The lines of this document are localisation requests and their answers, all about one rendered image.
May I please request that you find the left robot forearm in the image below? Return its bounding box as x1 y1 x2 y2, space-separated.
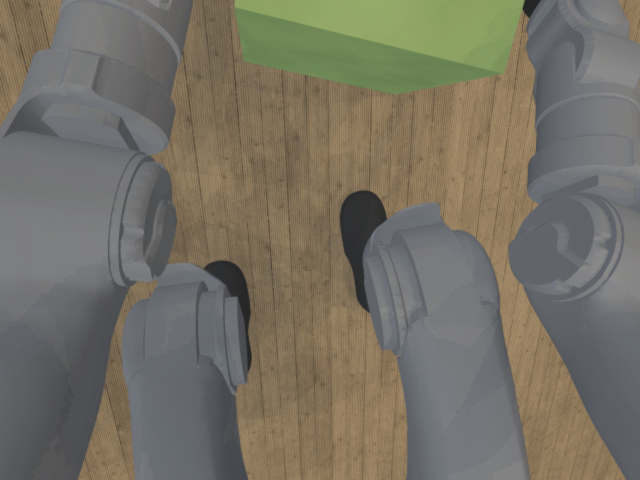
0 0 193 156

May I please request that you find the right robot foot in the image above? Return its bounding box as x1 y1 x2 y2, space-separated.
340 190 387 313

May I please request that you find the robot right upper arm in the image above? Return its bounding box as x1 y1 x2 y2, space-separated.
508 192 640 480

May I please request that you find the carton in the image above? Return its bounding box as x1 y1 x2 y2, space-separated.
234 0 525 95

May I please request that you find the robot left upper arm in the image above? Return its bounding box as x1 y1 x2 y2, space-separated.
0 131 177 480

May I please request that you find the robot foot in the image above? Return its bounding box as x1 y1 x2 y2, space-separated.
340 190 387 313
204 261 252 372

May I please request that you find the right robot forearm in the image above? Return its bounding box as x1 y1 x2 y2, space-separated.
526 0 640 212

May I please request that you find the left robot foot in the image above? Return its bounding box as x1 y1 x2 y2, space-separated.
204 261 252 372

